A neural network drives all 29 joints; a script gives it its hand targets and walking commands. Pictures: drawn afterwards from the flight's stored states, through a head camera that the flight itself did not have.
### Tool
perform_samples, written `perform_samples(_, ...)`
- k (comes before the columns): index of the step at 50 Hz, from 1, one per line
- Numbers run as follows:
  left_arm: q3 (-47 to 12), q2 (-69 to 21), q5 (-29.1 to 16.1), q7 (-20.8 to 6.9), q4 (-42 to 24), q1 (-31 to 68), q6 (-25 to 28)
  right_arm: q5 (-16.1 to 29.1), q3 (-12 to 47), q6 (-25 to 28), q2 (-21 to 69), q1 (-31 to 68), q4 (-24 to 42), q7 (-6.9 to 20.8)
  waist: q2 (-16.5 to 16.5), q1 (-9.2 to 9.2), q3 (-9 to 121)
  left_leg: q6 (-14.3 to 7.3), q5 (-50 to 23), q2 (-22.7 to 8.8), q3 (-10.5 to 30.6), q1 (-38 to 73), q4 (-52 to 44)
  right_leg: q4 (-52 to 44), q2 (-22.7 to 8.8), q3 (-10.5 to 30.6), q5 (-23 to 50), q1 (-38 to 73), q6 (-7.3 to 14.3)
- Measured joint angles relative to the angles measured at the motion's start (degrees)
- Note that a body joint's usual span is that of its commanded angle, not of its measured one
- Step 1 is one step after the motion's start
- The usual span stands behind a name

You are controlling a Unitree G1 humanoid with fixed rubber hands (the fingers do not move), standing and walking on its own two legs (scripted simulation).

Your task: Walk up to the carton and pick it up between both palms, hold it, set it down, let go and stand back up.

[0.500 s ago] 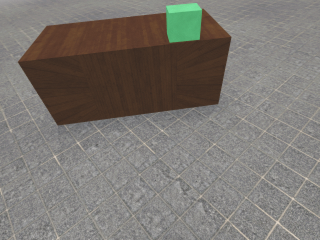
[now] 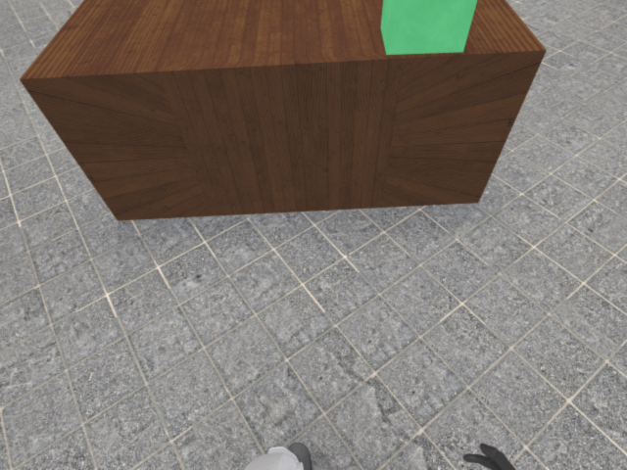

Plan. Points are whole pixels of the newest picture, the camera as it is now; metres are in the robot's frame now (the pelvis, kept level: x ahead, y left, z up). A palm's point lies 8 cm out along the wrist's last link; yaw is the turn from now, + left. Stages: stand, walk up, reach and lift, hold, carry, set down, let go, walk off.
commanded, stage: walk up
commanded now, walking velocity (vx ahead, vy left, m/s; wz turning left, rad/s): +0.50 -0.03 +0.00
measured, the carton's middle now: (426, 4) +1.32 -0.16 +0.00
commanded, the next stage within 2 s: none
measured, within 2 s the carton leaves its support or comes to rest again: neither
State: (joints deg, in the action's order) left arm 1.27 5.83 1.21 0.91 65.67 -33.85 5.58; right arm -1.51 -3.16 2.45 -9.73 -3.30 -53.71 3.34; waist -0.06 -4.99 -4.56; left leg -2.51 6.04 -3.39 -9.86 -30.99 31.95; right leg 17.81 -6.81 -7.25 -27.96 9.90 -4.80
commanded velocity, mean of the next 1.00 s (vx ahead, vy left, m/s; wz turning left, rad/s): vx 0.50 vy -0.04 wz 0.00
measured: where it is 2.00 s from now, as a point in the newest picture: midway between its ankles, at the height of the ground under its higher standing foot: (380, 294)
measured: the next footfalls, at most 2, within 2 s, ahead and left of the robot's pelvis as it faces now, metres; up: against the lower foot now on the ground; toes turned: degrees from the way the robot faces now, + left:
right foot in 0.60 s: +0.49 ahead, -0.18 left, +0.00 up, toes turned -9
left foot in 1.18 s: +0.79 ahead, +0.09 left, +0.00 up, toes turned +10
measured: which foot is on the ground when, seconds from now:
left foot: down 0.00-0.60, up 0.62-1.00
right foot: down 0.00-0.00, up 0.02-0.58, down 0.60-1.00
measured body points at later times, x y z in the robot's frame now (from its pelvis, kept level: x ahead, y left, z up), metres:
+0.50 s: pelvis +0.26 -0.02 +0.03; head +0.29 +0.00 +0.48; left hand +0.40 +0.19 -0.12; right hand +0.14 -0.22 -0.10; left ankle +0.15 +0.11 -0.71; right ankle +0.43 -0.18 -0.67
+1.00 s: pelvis +0.52 -0.07 +0.04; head +0.53 -0.10 +0.49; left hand +0.42 +0.14 -0.10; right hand +0.63 -0.30 -0.12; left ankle +0.64 +0.10 -0.64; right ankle +0.45 -0.17 -0.71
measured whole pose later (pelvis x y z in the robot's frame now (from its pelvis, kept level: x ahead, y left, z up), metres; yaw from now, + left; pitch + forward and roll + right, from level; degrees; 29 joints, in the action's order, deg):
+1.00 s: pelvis +0.52 -0.07 +0.04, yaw +0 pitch +0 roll +1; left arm 1.8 7.2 1.4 -0.1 63.4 -29.1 5.0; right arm -1.5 -4.2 0.2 -11.7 -8.2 -56.7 2.9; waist 2.5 -3.8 -0.6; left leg 2.5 1.9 -8.1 -3.5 -35.6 49.9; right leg 15.1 -2.5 -8.1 -14.6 -0.3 0.3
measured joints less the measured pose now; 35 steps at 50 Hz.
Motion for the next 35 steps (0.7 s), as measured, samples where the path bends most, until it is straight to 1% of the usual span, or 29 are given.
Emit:
perform_samples(1, 0.09, 0.46, -0.2, -0.02, 0.6, 0.78, -0.53, -0.36, -0.17, 1.0, 0.53, 0.58, 0.29, -0.46, -1.0, 1.39, -0.96, -0.78, -1.92, 0.95, -0.27, 0.22, 1.53, 7.66, -1.38, -0.2, -2.77, -1.91, 0.87)
perform_samples(2, 0.17, 0.81, -0.71, -0.14, 0.7, 2.22, -1.16, -0.63, -0.23, 1.85, 0.8, 0.88, 0.56, -0.88, -1.54, 2.08, -2.09, -1.32, 0.0, 1.17, -0.51, -0.12, 5.08, 18.65, -2.07, 1.35, -2.33, -5.87, 2.38)
perform_samples(3, 0.32, 1.13, -1.29, -0.39, 0.44, 3.93, -1.54, -0.45, -0.27, 2.37, 0.79, 0.56, 0.44, -1.1, -1.22, 2.63, -2.64, -1.61, 2.76, 0.95, -0.25, 0.18, 7.29, 29.6, -0.94, 3.9, -1.77, -10.54, 3.51)
perform_samples(4, 0.58, 1.64, -1.52, -0.68, -0.03, 5.87, -1.71, -0.26, -0.35, 2.56, 0.69, -0.31, -0.14, -1.27, -0.85, 2.99, -2.82, -1.57, 5.04, 0.96, 0.15, 1.56, 7.43, 38.68, 0.3, 5.64, -0.12, -14.99, 4.41)
perform_samples(5, 0.9, 2.26, -1.55, -0.84, -0.73, 7.92, -1.66, -0.33, -0.37, 2.62, 0.57, -1.5, -1.01, -1.42, -0.6, 3.24, -2.83, -1.31, 5.46, 0.89, 0.26, 3.62, 6.11, 45.47, 1.1, 6.3, 2.18, -19.13, 5.1)
perform_samples(6, 1.28, 2.93, -1.3, -0.87, -1.54, 9.94, -1.48, -0.44, -0.36, 2.59, 0.53, -2.93, -2.01, -1.63, -0.54, 3.6, -2.62, -1.11, 4.9, 0.91, 0.25, 5.83, 4.29, 49.73, 1.4, 6.25, 4.89, -22.88, 5.53)
perform_samples(8, 2.26, 4.59, -0.39, -0.85, -3.46, 14.03, -1.52, -0.38, -0.19, 2.38, 0.83, -6.31, -3.98, -2.29, -1.16, 4.39, -2.01, -0.97, 5.7, 1.24, 0.48, 10.22, 0.58, 53.09, 1.5, 5.86, 9.58, -29.46, 5.55)
perform_samples(11, 3.18, 6.42, 0.04, -1.1, -6.17, 19.46, -2.28, -0.16, 0.07, 2.36, 1.2, -12.19, -6.24, -2.81, -1.68, 5.55, -0.91, -0.43, 6.4, 1.01, 1.38, 16.25, -4.35, 51.67, 1.32, 5.12, 12.57, -36.72, 5.12)
perform_samples(15, 3.37, 6.99, 0.56, -2.41, -8.38, 24.22, -4.27, -0.09, 0.32, 2.28, 1.6, -19.42, -8.08, -3.19, -2.18, 6.9, 1.08, 0.67, 7.59, 0.47, 2.07, 22.6, -8.84, 45.2, 0.12, 4.84, 18.24, -42.92, 4.41)
perform_samples(19, 2.75, 6.28, 0.5, -4.07, -9.55, 26.63, -5.36, -0.01, 0.62, 2.06, 2.37, -24.37, -8.8, -3.5, -2.37, 8.24, 2.35, 2.1, 9.12, -0.01, 2.22, 27.66, -12.43, 36.45, -1.02, 4.11, 25.21, -45.81, 2.98)
perform_samples(22, 2.21, 5.59, 0.23, -4.82, -10.09, 27.87, -5.57, 0.08, 0.74, 2.21, 3.16, -26.26, -8.77, -3.68, -2.39, 9.36, 2.28, 3.49, 10.3, -0.58, 2.22, 30.96, -14.82, 28.09, -1.15, 2.98, 28.24, -45.59, 2.22)
perform_samples(25, 1.73, 4.99, -0.03, -5.2, -10.58, 28.91, -5.58, 0.13, 0.53, 2.48, 3.61, -26.94, -8.67, -3.96, -2.19, 10.49, 1.71, 5.23, 11.99, -1.41, 2.04, 33.96, -16.51, 20.87, -0.66, 1.36, 28.14, -43.83, 2.34)
perform_samples(26, 1.59, 4.79, -0.01, -5.23, -10.76, 29.26, -5.51, 0.17, 0.39, 2.53, 3.61, -27.02, -8.72, -4.03, -1.99, 10.75, 1.49, 5.91, 12.77, -1.77, 1.96, 34.86, -16.8, 18.85, -0.35, 0.9, 27.08, -42.88, 2.65)
perform_samples(28, 1.33, 4.21, 0.31, -5.04, -11.07, 29.85, -4.8, 0.24, 0.12, 2.44, 3.32, -27.22, -9.04, -3.95, -1.14, 10.7, 1.18, 7.27, 15.2, -2.58, 1.66, 36.33, -16.01, 15.17, 0.43, 0.05, 23.17, -40.07, 3.69)
perform_samples(29, 1.32, 4.03, 0.47, -4.83, -11.18, 30.0, -4.11, 0.16, 0.01, 2.32, 3.14, -27.35, -9.27, -3.87, -0.63, 10.49, 1.07, 7.81, 17.18, -3.18, 1.62, 36.5, -14.1, 13.39, 0.98, -0.46, 21.32, -38.0, 4.3)
perform_samples(30, 1.49, 3.89, 0.66, -4.43, -11.13, 30.07, -3.16, -0.01, -0.04, 2.13, 2.94, -27.33, -9.58, -3.76, -0.04, 9.86, 0.96, 7.69, 19.82, -4.07, 1.59, 35.71, -10.08, 12.26, 1.73, -0.97, 21.37, -36.36, 4.99)
perform_samples(31, 1.76, 3.47, 0.93, -3.81, -10.86, 30.31, -2.19, 0.07, -0.05, 1.72, 2.43, -26.13, -9.94, -3.63, 1.48, 9.0, 0.12, 6.56, 22.32, -5.77, 2.3, 33.3, -2.64, 14.6, 2.99, -1.5, 21.03, -36.79, 5.93)
perform_samples(32, 1.84, 3.49, 1.06, -3.32, -10.68, 30.2, -1.42, 0.58, 0.01, 1.36, 2.21, -24.58, -9.73, -3.5, 1.89, 8.56, -0.6, 5.25, 22.73, -5.8, 4.26, 29.06, 7.73, 17.11, 3.37, -1.74, 19.39, -37.21, 6.74)
perform_samples(34, 1.93, 3.73, 0.92, -2.73, -9.57, 28.38, -0.84, 1.45, -0.32, 1.27, 1.47, -21.32, -9.05, -3.32, 1.54, 7.33, -0.59, 3.52, 21.55, -3.06, 7.65, 20.35, 25.93, 17.32, 3.59, -1.25, 17.12, -35.71, 7.52)
perform_samples(35, 1.86, 3.82, 1.02, -2.52, -8.83, 26.91, -0.72, 1.6, -0.62, 1.4, 0.86, -19.89, -8.59, -3.37, 1.41, 6.83, -0.29, 3.1, 19.32, -1.93, 7.97, 16.7, 31.77, 15.56, 3.39, -1.07, 18.45, -33.91, 7.45)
